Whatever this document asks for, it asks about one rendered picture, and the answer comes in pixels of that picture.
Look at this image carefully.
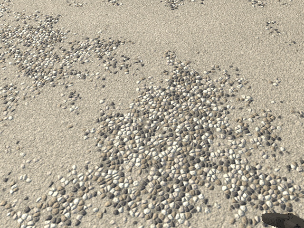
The robot right hand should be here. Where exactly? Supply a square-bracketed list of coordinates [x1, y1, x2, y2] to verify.
[261, 213, 304, 228]

